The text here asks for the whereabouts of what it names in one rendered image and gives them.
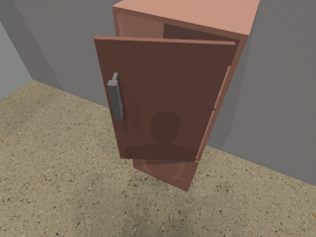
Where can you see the handle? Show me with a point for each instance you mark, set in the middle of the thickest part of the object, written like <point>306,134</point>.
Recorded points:
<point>113,88</point>

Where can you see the cupboard door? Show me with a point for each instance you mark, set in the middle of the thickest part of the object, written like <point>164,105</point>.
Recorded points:
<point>168,89</point>

